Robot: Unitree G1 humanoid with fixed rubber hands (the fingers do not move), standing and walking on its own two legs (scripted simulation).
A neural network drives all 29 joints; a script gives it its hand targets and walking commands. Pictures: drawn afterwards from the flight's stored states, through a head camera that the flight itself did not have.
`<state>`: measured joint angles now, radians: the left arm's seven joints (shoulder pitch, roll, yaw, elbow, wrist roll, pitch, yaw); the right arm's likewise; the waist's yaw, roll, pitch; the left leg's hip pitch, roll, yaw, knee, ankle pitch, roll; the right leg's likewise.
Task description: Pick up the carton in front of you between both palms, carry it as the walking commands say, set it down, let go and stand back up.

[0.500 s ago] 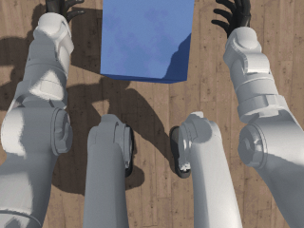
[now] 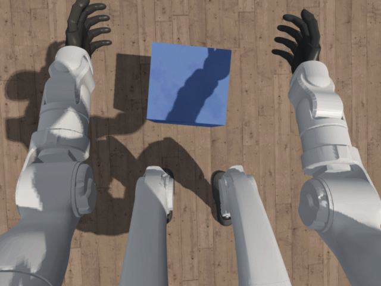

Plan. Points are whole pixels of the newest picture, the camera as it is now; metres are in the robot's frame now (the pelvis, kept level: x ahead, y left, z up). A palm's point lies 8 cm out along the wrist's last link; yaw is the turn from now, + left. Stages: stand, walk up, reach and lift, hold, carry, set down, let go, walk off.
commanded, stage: set down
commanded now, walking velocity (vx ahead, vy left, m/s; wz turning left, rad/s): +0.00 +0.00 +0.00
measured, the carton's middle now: (187, 92) +0.49 +0.02 -0.43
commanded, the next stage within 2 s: let go in 0.22 s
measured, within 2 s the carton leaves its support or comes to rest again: neither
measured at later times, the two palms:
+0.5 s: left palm (16, 60) +0.45 +0.25 +0.01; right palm (353, 65) +0.45 -0.18 +0.02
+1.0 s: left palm out of the picture +0.30 +0.23 +0.13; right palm out of the picture +0.30 -0.23 +0.14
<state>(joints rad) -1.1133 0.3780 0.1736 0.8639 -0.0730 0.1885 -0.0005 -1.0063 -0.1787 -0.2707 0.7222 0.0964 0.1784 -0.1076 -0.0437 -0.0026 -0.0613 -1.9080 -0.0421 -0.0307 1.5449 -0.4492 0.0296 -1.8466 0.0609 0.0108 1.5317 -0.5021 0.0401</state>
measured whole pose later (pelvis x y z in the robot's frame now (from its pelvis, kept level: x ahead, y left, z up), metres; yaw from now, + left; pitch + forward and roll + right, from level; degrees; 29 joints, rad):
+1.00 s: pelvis +0.11 -0.01 +0.22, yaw +3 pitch +13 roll +0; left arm 0.09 0.20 0.09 0.52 0.01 -0.03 -0.03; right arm 0.15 -0.19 -0.06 0.48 0.01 -0.03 0.06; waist -0.02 -0.03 -0.03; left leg -0.47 -0.04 -0.04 0.51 -0.25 0.01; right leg -0.44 0.03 0.05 0.50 -0.29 -0.01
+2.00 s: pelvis +0.12 +0.00 +0.22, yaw +3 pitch +0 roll +0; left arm 0.21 0.34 0.03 0.71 0.04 0.01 0.02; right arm 0.14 -0.33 -0.04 0.78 -0.04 0.00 -0.02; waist 0.00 -0.02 0.00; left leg -0.18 -0.04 -0.03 0.48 -0.30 0.02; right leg -0.13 0.02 0.05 0.45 -0.32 0.00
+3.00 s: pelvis +0.10 -0.01 +0.23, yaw +4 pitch -2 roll +0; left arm 0.16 0.39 0.01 0.95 0.02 -0.01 0.01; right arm 0.11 -0.38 -0.01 1.01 -0.02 -0.01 -0.01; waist 0.00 -0.02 0.02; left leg -0.13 -0.04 -0.05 0.37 -0.20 0.02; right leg -0.07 0.01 0.03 0.34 -0.23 0.00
